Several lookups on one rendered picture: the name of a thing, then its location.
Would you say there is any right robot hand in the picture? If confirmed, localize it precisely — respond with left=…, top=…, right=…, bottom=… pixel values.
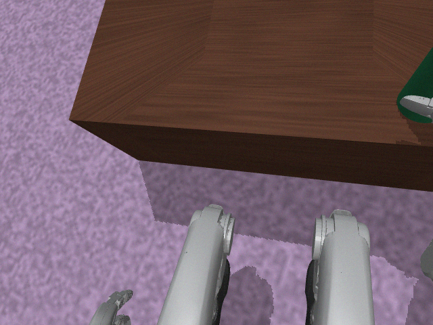
left=400, top=95, right=433, bottom=123

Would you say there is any can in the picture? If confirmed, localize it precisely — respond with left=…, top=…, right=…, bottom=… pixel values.
left=397, top=47, right=433, bottom=123

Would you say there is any left robot foot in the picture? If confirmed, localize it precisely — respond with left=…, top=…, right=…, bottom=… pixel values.
left=212, top=260, right=230, bottom=325

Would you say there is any left robot hand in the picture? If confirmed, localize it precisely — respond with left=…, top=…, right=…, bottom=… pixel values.
left=89, top=290, right=133, bottom=325

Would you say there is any right robot arm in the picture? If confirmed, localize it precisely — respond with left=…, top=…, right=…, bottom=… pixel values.
left=420, top=239, right=433, bottom=281

